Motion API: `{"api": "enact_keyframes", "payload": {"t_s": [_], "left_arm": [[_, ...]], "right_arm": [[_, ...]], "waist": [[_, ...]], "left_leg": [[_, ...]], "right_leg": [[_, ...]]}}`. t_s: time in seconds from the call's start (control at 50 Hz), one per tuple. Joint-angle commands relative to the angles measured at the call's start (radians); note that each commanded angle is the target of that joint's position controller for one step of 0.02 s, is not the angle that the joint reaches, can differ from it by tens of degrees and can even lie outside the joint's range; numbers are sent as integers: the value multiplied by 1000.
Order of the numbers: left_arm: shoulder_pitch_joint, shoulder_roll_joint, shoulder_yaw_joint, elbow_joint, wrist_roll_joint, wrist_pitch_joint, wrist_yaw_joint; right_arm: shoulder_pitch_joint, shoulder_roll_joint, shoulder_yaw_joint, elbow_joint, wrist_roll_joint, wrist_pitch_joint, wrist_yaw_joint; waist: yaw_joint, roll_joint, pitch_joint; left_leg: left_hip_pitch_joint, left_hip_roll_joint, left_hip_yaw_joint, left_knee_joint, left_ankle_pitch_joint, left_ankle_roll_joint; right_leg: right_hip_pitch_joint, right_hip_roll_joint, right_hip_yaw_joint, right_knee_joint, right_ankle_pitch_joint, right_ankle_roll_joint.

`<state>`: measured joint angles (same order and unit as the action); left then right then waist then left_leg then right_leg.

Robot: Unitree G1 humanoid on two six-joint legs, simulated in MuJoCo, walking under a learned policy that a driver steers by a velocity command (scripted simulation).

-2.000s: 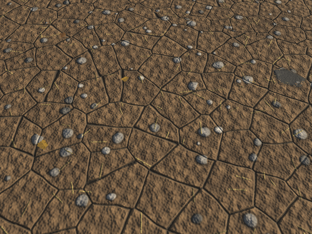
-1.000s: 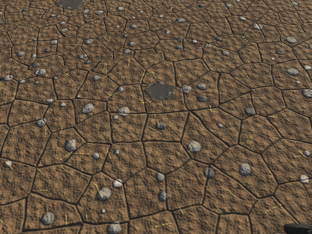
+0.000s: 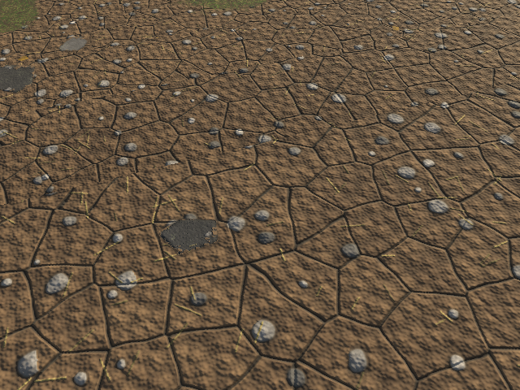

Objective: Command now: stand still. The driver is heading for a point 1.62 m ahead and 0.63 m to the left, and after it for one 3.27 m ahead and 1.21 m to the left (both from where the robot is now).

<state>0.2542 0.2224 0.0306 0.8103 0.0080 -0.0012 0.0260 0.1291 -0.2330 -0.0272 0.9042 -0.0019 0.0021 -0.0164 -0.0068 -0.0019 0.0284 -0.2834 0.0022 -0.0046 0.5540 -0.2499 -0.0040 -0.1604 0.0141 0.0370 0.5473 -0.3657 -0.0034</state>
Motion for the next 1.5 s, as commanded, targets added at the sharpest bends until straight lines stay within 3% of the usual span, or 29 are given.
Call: {"api": "enact_keyframes", "payload": {"t_s": [0.02, 0.46, 1.04, 1.08, 1.12, 1.14, 1.18, 1.2, 1.24, 1.28, 1.3, 1.32, 1.34, 1.36, 1.38, 1.4, 1.42, 1.44, 1.5], "left_arm": [[32, 104, 26, -27, 0, -11, 5], [83, 79, 9, 149, -1, -19, 15], [158, 38, -11, 262, -6, -21, 15], [185, 42, -7, 276, -12, -17, 19], [176, 81, 6, 255, -21, -17, 25], [200, 98, 12, 252, -27, -24, 25], [219, 160, 36, 251, -38, -45, 20], [205, 157, 39, 241, -36, -52, 17], [148, 134, 34, 219, -40, -62, 7], [96, 127, 31, 195, -43, -60, -1], [53, 109, 24, 173, -37, -69, -4], [51, 40, 8, 135, -34, -87, -1], [40, 48, 9, 123, -45, -105, -3], [34, 62, 13, 119, -61, -115, -13], [29, 64, 13, 125, -60, -121, -21], [15, 76, 22, 124, -51, -125, -23], [-7, 103, 36, 120, -40, -124, -25], [-10, 100, 40, 120, -38, -118, -31], [-88, 49, 29, 90, -32, -99, -40]], "right_arm": [[-17, -109, -25, -20, 1, -4, -8], [-8, -95, -27, 146, 3, 9, -24], [80, -61, -12, 192, 5, 10, -32], [105, -55, -12, 205, 10, 11, -33], [91, -65, -18, 192, 14, 1, -32], [64, -52, -15, 175, 15, -14, -27], [26, -16, -8, 147, 21, -51, -8], [16, -22, -9, 137, 25, -66, 2], [53, -18, -9, 134, 37, -90, 14], [224, -39, -29, 204, 35, -97, 17], [364, -94, -50, 236, 29, -98, 15], [513, -221, -82, 252, 32, -101, 20], [500, -168, -57, 248, 12, -115, 27], [399, -114, -38, 216, 11, -126, 26], [327, -82, -26, 187, 10, -130, 31], [287, -76, -19, 171, 9, -128, 36], [281, -51, -8, 166, 6, -122, 38], [304, -34, -1, 170, 3, -113, 35], [363, -70, -1, 174, -1, -98, 14]], "waist": [[-2, -4, -49], [-6, -1, 6], [0, 1, 28], [3, -15, 21], [15, -48, 97], [32, -74, 129], [46, -180, 165], [42, -172, 182], [-3, -152, 190], [-71, -101, 123], [-128, 16, 67], [-158, 302, -16], [-127, 250, -24], [-75, 139, 52], [-50, 83, 68], [-31, 49, 85], [-24, 55, 85], [-23, 75, 73], [-29, 66, 79]], "left_leg": [[127, 43, -50, -51, 268, 36], [126, 28, -42, -108, 168, 27], [112, 19, -39, -121, 158, 29], [98, -18, -1, -94, -101, 33], [-24, -42, 18, -37, -354, 49], [-88, -40, 22, 8, -347, 52], [-197, -25, 59, 193, -163, 49], [-226, 9, 36, 237, -159, 63], [-159, 25, 39, 110, -196, 90], [164, -34, 77, -61, -62, 81], [326, 60, -94, -142, -72, 110], [495, 284, -514, -313, -171, 237], [474, 393, -749, -392, -214, 304], [420, 394, -659, -378, -192, 287], [378, 341, -520, -382, -152, 252], [349, 302, -415, -396, -76, 224], [328, 256, -314, -404, 43, 192], [319, 222, -240, -407, 136, 175], [296, 202, -150, -426, 298, 187]], "right_leg": [[-81, -46, 42, -101, 298, -17], [-93, -32, 13, -167, 179, -12], [-108, -25, -5, -185, 157, -13], [-115, -12, -8, -196, -92, -34], [-163, -55, 66, -228, -376, -90], [-157, -109, 143, -266, -444, -125], [-95, -280, 367, -376, -478, -215], [-99, -322, 413, -393, -439, -238], [-109, -295, 344, -349, -310, -207], [-226, -173, 177, -212, -131, -139], [-321, -92, 67, 34, 69, -94], [-519, 38, -77, 395, -4, -26], [-614, 30, 35, 633, -163, -35], [-685, -32, 77, 740, -102, -64], [-685, -77, 69, 744, -3, -85], [-686, -109, 52, 692, 80, -92], [-651, -131, 33, 635, 133, -89], [-619, -136, 11, 598, 162, -80], [-629, -135, -38, 478, 221, -34]]}}
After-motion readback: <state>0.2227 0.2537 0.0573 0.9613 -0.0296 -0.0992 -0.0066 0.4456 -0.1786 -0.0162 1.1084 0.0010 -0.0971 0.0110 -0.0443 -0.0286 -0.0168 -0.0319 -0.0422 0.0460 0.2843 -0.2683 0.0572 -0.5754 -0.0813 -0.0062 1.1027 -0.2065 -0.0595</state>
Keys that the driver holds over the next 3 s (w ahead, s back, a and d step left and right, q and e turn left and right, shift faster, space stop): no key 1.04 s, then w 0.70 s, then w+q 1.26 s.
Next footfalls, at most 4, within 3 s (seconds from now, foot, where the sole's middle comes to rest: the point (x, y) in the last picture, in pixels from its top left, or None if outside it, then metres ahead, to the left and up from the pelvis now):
1.76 right None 0.46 -0.10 -0.77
2.34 left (208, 314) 0.73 0.17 -0.77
2.80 right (231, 218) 1.07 0.12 -0.77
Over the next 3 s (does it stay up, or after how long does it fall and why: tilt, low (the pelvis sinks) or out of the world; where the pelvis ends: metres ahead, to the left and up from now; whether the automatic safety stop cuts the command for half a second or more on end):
stays up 0.96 0.17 0.02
